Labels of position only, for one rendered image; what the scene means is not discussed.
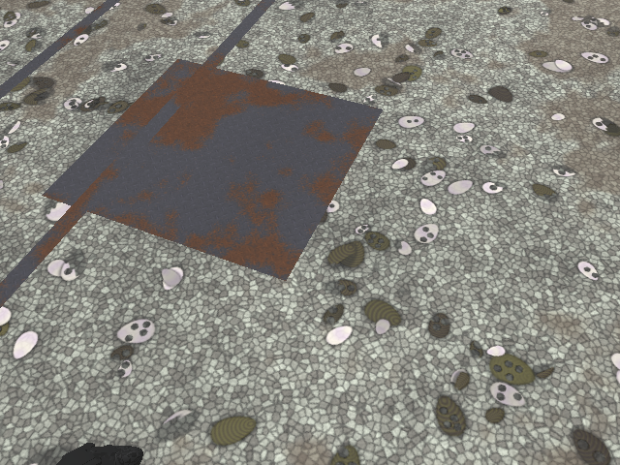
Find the robot left hand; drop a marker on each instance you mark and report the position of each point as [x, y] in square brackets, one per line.
[88, 454]

